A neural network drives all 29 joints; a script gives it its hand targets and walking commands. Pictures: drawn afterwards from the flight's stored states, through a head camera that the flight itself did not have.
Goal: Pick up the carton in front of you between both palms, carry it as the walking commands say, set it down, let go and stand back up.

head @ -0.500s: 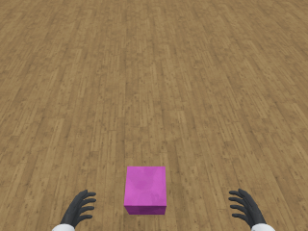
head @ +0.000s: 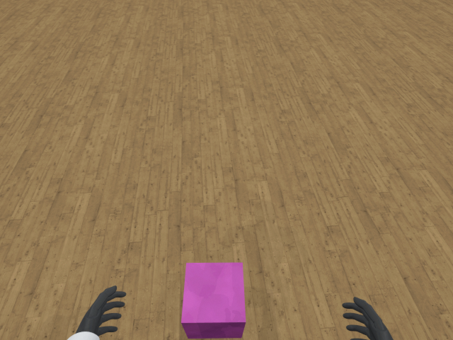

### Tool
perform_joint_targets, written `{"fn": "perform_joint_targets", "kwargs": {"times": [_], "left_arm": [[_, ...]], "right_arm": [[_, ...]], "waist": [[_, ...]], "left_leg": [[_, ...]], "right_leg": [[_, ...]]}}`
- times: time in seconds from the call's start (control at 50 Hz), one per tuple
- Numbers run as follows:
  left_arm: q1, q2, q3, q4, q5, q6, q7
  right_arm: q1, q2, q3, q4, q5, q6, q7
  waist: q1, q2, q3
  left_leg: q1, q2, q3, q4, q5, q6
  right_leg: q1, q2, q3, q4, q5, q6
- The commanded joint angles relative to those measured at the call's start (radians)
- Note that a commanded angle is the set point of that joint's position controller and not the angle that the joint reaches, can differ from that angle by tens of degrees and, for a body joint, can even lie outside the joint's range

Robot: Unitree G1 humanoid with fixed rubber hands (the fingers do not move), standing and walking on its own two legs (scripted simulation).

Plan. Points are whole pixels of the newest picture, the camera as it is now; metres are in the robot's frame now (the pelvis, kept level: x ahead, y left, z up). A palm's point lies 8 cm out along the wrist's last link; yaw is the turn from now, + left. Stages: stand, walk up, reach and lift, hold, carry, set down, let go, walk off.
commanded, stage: stand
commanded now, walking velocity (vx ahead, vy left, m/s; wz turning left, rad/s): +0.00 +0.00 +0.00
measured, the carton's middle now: (214, 301) +0.38 +0.07 -0.64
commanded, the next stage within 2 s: none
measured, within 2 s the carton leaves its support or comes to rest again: neither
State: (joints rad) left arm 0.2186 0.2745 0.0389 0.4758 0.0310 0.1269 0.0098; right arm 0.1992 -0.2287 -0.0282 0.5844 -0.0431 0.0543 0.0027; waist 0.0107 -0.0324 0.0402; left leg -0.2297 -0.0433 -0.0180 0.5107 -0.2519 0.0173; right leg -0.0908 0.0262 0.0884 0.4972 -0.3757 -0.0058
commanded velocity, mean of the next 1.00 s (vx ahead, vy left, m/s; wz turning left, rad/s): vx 0.00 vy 0.00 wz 0.00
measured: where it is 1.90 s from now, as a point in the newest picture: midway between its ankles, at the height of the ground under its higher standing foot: outside the picture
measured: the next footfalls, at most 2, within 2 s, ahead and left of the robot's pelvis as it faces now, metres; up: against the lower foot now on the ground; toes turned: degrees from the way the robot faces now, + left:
none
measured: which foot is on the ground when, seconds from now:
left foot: down 0.00-1.00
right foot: down 0.00-1.00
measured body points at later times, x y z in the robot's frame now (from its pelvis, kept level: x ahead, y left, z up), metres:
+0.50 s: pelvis +0.01 +0.01 +0.00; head +0.02 +0.02 +0.45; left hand +0.15 +0.29 -0.11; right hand +0.14 -0.29 -0.09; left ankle +0.01 +0.11 -0.73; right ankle -0.07 -0.12 -0.73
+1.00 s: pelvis -0.01 +0.01 +0.01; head -0.01 +0.02 +0.46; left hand +0.11 +0.31 -0.11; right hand +0.10 -0.31 -0.10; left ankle +0.01 +0.11 -0.73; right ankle -0.07 -0.12 -0.73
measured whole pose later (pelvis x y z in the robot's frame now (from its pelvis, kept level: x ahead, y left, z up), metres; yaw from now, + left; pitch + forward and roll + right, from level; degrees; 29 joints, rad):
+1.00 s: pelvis -0.01 +0.01 +0.01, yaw -1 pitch -2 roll +0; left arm 0.20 0.37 0.02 0.88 0.03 0.00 0.02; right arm 0.12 -0.36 -0.02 0.97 -0.02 -0.01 -0.02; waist -0.01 -0.03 0.02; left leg -0.19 -0.03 0.00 0.42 -0.20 0.02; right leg -0.04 0.03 0.11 0.38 -0.30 0.00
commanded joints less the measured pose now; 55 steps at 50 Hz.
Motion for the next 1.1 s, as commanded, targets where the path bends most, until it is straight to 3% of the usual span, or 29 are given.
{"fn": "perform_joint_targets", "kwargs": {"times": [0.0, 0.12, 0.32, 1.08], "left_arm": [[-0.017, 0.138, 0.043, 0.004, 0.011, -0.083, 0.010], [-0.015, 0.174, 0.041, 0.078, 0.006, -0.114, 0.014], [-0.003, 0.209, 0.032, 0.175, 0.004, -0.128, 0.024], [-0.052, 0.255, 0.011, 0.387, -0.008, -0.143, 0.014]], "right_arm": [[-0.061, -0.196, -0.058, 0.012, -0.007, -0.049, -0.022], [-0.071, -0.215, -0.057, 0.087, 0.003, -0.067, -0.022], [-0.083, -0.256, -0.046, 0.178, 0.007, -0.071, -0.030], [-0.122, -0.307, -0.024, 0.372, 0.024, -0.079, -0.023]], "waist": [[-0.005, 0.052, -0.033], [-0.013, 0.041, -0.115], [-0.016, 0.039, -0.106], [-0.021, 0.026, -0.033]], "left_leg": [[0.047, 0.108, -0.096, -0.075, 0.071, 0.002], [0.123, 0.120, -0.090, -0.032, 0.304, 0.008], [0.150, 0.130, -0.093, -0.042, 0.370, 0.011], [0.154, 0.146, -0.119, -0.158, 0.207, 0.011]], "right_leg": [[-0.164, -0.053, 0.035, -0.073, 0.115, 0.007], [-0.121, -0.067, 0.041, -0.063, 0.300, 0.014], [-0.101, -0.082, 0.053, -0.083, 0.363, 0.014], [-0.076, -0.108, 0.091, -0.203, 0.235, -0.008]]}}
